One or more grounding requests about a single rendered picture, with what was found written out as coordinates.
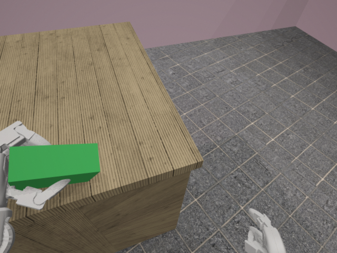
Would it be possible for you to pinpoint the robot left forearm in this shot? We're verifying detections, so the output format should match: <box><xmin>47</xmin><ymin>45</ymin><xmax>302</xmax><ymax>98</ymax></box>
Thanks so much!
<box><xmin>0</xmin><ymin>208</ymin><xmax>15</xmax><ymax>253</ymax></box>

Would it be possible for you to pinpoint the robot left hand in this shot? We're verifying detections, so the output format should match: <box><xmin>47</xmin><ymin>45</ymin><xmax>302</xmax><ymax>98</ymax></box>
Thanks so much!
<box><xmin>0</xmin><ymin>121</ymin><xmax>71</xmax><ymax>210</ymax></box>

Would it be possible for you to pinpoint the sponge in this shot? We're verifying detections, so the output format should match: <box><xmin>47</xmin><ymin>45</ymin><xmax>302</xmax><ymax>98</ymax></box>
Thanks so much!
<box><xmin>8</xmin><ymin>143</ymin><xmax>100</xmax><ymax>191</ymax></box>

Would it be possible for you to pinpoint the robot right hand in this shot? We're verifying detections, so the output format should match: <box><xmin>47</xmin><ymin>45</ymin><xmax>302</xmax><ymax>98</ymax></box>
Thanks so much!
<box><xmin>245</xmin><ymin>208</ymin><xmax>286</xmax><ymax>253</ymax></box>

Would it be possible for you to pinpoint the table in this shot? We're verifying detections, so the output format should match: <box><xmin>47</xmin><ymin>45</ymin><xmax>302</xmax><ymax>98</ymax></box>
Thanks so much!
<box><xmin>0</xmin><ymin>22</ymin><xmax>204</xmax><ymax>253</ymax></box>

